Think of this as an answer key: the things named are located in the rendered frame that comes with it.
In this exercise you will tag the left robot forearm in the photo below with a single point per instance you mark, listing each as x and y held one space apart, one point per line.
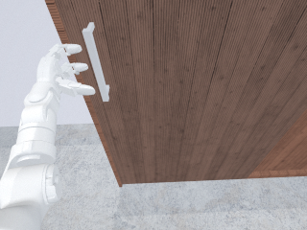
35 143

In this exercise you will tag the wardrobe door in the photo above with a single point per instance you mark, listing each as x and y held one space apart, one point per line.
290 153
199 90

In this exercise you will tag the robot left upper arm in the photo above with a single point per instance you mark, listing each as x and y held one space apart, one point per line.
26 194

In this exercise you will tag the handle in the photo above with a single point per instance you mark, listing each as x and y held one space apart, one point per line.
95 61

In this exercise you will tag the robot left hand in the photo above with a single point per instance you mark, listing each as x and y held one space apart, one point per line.
48 70

